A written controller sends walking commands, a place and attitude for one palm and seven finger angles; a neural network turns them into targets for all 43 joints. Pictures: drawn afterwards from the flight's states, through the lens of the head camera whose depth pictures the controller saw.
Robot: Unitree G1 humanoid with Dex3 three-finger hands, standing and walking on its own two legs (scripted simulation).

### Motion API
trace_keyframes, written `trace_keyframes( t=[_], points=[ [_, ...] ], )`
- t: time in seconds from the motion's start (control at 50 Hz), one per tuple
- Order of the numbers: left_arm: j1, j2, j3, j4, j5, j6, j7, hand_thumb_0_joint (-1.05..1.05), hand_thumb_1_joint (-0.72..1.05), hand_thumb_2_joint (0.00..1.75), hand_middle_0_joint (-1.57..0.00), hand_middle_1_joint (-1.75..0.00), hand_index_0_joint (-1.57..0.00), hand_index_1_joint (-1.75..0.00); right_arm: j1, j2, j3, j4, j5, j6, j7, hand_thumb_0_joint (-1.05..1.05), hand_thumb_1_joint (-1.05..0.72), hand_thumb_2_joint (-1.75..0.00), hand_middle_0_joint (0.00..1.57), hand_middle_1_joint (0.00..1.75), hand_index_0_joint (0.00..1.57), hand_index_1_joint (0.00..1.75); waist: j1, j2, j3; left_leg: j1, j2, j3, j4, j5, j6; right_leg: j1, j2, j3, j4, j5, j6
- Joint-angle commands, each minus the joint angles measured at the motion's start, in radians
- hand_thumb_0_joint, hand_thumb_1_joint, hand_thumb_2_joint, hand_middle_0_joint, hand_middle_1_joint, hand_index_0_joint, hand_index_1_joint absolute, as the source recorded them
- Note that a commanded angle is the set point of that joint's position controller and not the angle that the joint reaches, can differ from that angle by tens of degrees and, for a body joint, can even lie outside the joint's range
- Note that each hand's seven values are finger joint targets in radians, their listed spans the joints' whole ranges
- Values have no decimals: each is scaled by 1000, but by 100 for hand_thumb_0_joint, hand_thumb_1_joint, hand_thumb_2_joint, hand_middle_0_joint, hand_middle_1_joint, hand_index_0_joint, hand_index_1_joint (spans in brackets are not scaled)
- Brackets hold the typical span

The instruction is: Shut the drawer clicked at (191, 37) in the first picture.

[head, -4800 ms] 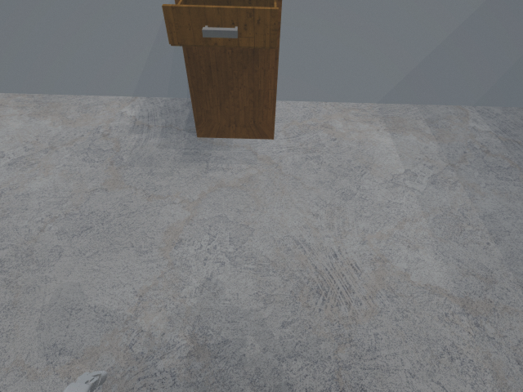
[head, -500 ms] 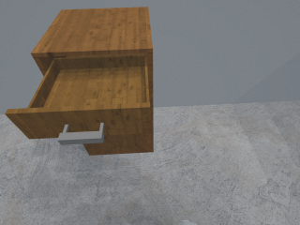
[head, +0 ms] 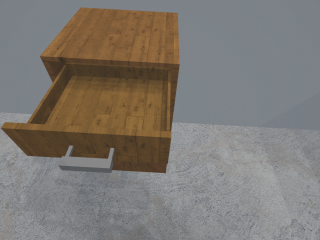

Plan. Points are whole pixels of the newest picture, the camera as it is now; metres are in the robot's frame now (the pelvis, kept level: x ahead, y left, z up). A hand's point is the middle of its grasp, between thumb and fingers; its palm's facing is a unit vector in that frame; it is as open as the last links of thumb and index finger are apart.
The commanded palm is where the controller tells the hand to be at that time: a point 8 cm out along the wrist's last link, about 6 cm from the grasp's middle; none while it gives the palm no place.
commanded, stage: come to a stop and stand still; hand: left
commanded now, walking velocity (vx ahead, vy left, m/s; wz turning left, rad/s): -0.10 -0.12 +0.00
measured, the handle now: (89, 157) +0.31 +0.23 +0.00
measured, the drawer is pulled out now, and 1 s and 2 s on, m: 0.30 0.30 0.30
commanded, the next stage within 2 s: look again from close up in 1.36 s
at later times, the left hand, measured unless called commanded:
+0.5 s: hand out of the picture -0.02 +0.13 -0.17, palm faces +0.04 -0.97 -0.23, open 7.4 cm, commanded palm none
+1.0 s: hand out of the picture -0.02 +0.12 -0.17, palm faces +0.05 -0.99 -0.16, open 7.4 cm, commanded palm none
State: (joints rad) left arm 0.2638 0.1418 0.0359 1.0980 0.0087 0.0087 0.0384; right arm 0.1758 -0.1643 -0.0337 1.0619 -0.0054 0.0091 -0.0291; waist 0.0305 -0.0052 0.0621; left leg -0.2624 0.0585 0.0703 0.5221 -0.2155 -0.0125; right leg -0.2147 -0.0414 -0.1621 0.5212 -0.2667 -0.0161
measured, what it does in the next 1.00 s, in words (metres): steps on the spot: right foot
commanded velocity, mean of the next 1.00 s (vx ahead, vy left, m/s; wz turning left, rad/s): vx -0.01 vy -0.02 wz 0.00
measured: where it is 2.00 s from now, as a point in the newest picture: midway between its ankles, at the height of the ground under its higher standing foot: outside the picture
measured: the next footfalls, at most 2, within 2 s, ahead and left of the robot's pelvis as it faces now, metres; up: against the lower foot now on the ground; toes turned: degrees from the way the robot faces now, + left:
right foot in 0.28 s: -0.01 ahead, -0.12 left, +0.00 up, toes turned -5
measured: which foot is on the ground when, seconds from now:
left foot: down 0.00-1.00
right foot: down 0.00-0.04, up 0.06-0.26, down 0.28-1.00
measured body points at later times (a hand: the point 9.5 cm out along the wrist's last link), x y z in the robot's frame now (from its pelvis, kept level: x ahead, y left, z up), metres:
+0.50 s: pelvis -0.03 -0.05 +0.00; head -0.04 -0.07 +0.45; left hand -0.02 +0.18 -0.15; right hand -0.02 -0.28 -0.17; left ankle +0.03 +0.12 -0.73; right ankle -0.05 -0.12 -0.73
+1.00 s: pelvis +0.00 -0.03 +0.01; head +0.01 -0.03 +0.46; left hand -0.02 +0.17 -0.16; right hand -0.04 -0.23 -0.16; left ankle +0.03 +0.12 -0.73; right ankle -0.05 -0.12 -0.73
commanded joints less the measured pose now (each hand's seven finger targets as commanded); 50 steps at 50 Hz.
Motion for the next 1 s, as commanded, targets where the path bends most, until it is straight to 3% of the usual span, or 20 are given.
trace_keyframes(
  t=[0.0, 0.04, 0.1, 0.16, 0.18, 0.22, 0.24, 0.26, 0.28, 0.32, 0.34, 0.4, 0.48, 0.56, 0.58, 0.62, 0.68, 0.88, 0.98],
  points=[
    [81, 71, 5, -35, 2, 9, 2, 0, 90, 90, -20, -30, -20, -30, 44, -124, -13, -34, -6, -15, -16, 0, -90, -90, 20, 30, 20, 30, -1, 199, -30, 23, 218, -183, -239, 396, 117, -2, -33, 73, 43, -59, 29],
    [82, 84, 6, -36, 5, 16, -5, 0, 90, 90, -20, -30, -20, -30, 31, -124, -16, -43, -6, -14, -22, 0, -90, -90, 20, 30, 20, 30, -8, 205, -40, 33, 226, -185, -263, 361, 143, -34, -29, 105, 131, -140, 25],
    [96, 85, 9, -37, 10, 21, -9, 0, 90, 90, -20, -30, -20, -30, 20, -139, -26, -47, -8, -15, -27, 0, -90, -90, 20, 30, 20, 30, -13, 187, -91, 119, 242, -185, -230, 448, 178, -98, -21, 131, 215, -184, 27],
    [92, 77, 12, -41, 11, 24, -10, 0, 90, 90, -20, -30, -20, -30, 21, -155, -37, -45, -11, -7, -24, 0, -90, -90, 20, 30, 20, 30, -24, 172, -112, 130, 241, -170, -208, 417, 180, -95, -16, 133, 197, -182, 31],
    [94, 77, 10, -40, 11, 22, -11, 0, 90, 90, -20, -30, -20, -30, 20, -152, -38, -43, -10, -7, -21, 0, -90, -90, 20, 30, 20, 30, -23, 134, -111, 117, 234, -167, -202, 389, 174, -67, -11, 128, 157, -160, 31],
    [134, 68, 10, -28, 12, 13, -10, 0, 90, 90, -20, -30, -20, -30, 13, -155, -40, -42, -8, -3, -16, 0, -90, -90, 20, 30, 20, 30, -6, 114, -122, 85, 187, -139, -153, 284, 131, 9, -6, 118, -17, -26, 33],
    [144, 87, 10, -23, 15, 7, -7, 0, 90, 90, -20, -30, -20, -30, 12, -135, -38, -40, -3, -1, -12, 0, -90, -90, 20, 30, 20, 30, -3, 47, -105, 54, 134, -109, -99, 191, 88, 31, -27, 163, -147, 78, 28],
    [113, 128, 12, -27, 20, 1, -4, 0, 90, 90, -20, -30, -20, -30, 23, -91, -33, -43, 4, 2, -7, 0, -90, -90, 20, 30, 20, 30, -28, -74, -86, 13, 62, -48, -39, 72, 35, 27, -115, 277, -207, 134, -2],
    [69, 160, 9, -35, 13, -6, -5, 0, 90, 90, -20, -30, -20, -30, 15, -55, -19, -47, 5, 6, 2, 0, -90, -90, 20, 30, 20, 30, -41, -147, -59, 12, 16, -21, -43, -26, 5, -21, -184, 312, -239, 146, -40],
    [13, 146, 5, -47, 9, -18, 0, 0, 90, 90, -20, -30, -20, -30, 18, -51, -15, -32, -7, 16, 6, 0, -90, -90, 20, 30, 20, 30, -48, -229, -20, 58, 19, -32, -19, -49, -6, -113, -182, 314, -277, 69, -74],
    [3, 131, 0, -45, 7, -17, 0, 0, 90, 90, -20, -30, -20, -30, 28, -55, -12, -17, -8, 15, 6, 0, -90, -90, 20, 30, 20, 30, -50, -192, 2, 74, 23, -38, -19, -22, -4, -130, -172, 303, -282, 47, -77],
    [25, 118, -6, -29, -2, -20, 0, 0, 90, 90, -20, -30, -20, -30, 81, -53, 3, 27, -7, 7, 3, 0, -90, -90, 20, 30, 20, 30, -51, -84, 10, 108, 36, -56, -84, 86, 2, -99, -112, 245, -254, 40, -42],
    [48, 119, -1, -19, 2, -12, 1, 0, 90, 90, -20, -30, -20, -30, 105, -57, 8, 50, -9, 13, 3, 0, -90, -90, 20, 30, 20, 30, -35, -76, 93, 78, 38, -53, -92, 22, -4, -138, -101, 261, -336, -188, -23],
    [51, 117, 3, -17, -2, -9, 1, 0, 90, 90, -20, -30, -20, -30, 152, -38, 14, 70, -13, 15, -1, 0, -90, -90, 20, 30, 20, 30, -39, -13, 119, 62, 38, -48, -69, 23, -4, -147, -112, 275, -353, -215, -31],
    [56, 114, 4, -17, -1, -9, 1, 0, 90, 90, -20, -30, -20, -30, 169, -33, 15, 74, -11, 15, -3, 0, -90, -90, 20, 30, 20, 30, -39, -24, 115, 61, 40, -51, -74, 19, -3, -134, -103, 268, -353, -214, -30],
    [64, 106, 3, -13, -4, -11, 0, 0, 90, 90, -20, -30, -20, -30, 186, -29, 17, 79, -12, 10, -5, 0, -90, -90, 20, 30, 20, 30, -39, 14, 99, 53, 42, -56, -77, 40, -3, -111, -101, 265, -337, -171, -32],
    [83, 94, 3, -3, -5, -14, -1, 0, 90, 90, -20, -30, -20, -30, 205, -20, 18, 86, -10, 4, -10, 0, -90, -90, 20, 30, 20, 30, -33, 7, 90, 56, 48, -60, -92, 61, -4, -80, -88, 241, -320, -116, -33],
    [131, 60, -3, 20, -6, -23, 3, 0, 90, 90, -20, -30, -20, -30, 228, -27, 16, 92, -1, -20, -22, 0, -90, -90, 20, 30, 20, 30, -27, 1, -29, 107, 68, -65, -113, 222, 0, 64, -60, 174, -201, 251, -23],
    [135, 54, -7, 24, -2, -19, 6, 0, 90, 90, -20, -30, -20, -30, 212, -27, 13, 86, -1, -21, -23, 0, -90, -90, 20, 30, 20, 30, -26, 15, 10, 111, 70, -68, -125, 225, 9, 37, -55, 166, -195, 212, -17]
  ],
)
